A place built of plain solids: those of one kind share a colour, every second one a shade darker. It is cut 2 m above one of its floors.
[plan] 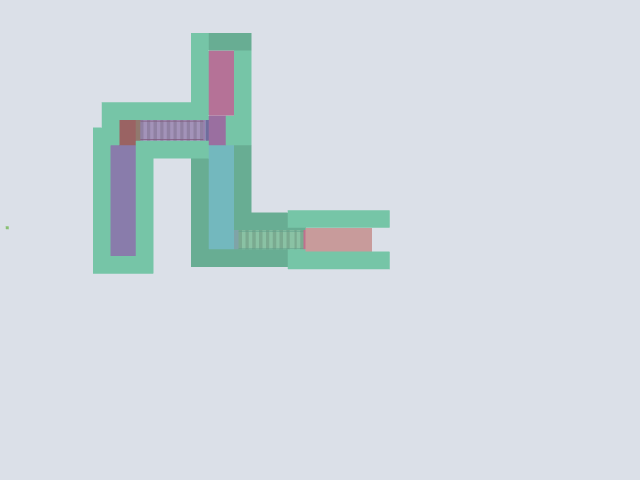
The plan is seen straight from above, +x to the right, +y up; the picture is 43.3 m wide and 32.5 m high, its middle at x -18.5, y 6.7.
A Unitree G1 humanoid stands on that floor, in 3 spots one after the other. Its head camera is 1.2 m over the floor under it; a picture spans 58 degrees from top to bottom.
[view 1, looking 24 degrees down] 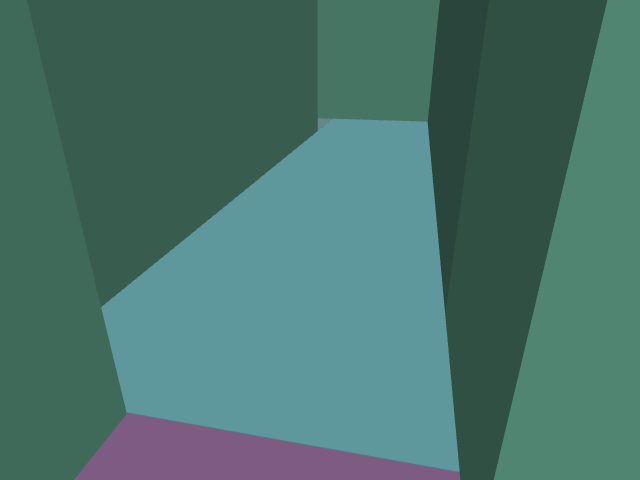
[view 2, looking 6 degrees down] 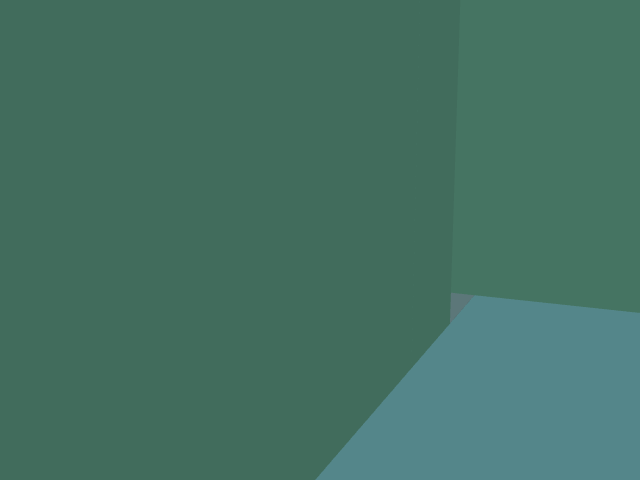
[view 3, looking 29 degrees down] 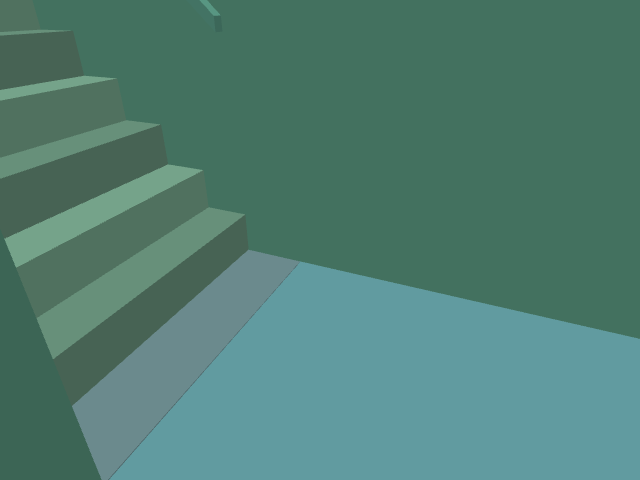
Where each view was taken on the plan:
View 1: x -25.80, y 14.12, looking -78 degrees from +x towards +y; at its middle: floor_gallery2c_concrete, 2.95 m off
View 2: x -25.18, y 11.42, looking -61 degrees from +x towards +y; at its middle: wall_concrete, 1.77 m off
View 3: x -25.18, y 7.81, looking -67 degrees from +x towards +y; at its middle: wall_concrete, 2.16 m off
